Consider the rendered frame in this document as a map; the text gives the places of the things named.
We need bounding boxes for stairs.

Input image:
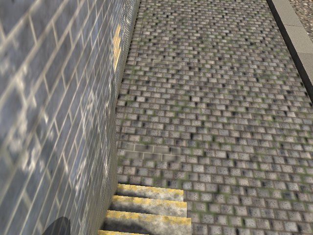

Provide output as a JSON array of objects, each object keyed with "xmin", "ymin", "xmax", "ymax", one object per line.
[{"xmin": 97, "ymin": 183, "xmax": 192, "ymax": 235}]

